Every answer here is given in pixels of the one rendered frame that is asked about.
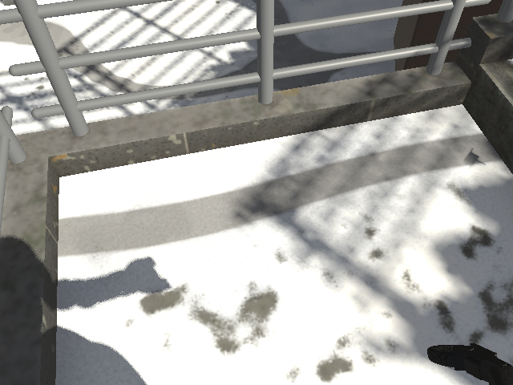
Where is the robot right hand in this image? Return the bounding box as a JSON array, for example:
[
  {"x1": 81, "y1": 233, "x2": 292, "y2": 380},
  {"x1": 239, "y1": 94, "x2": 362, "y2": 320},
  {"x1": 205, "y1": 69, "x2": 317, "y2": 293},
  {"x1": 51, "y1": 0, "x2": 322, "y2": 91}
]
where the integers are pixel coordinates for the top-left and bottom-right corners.
[{"x1": 427, "y1": 343, "x2": 513, "y2": 385}]

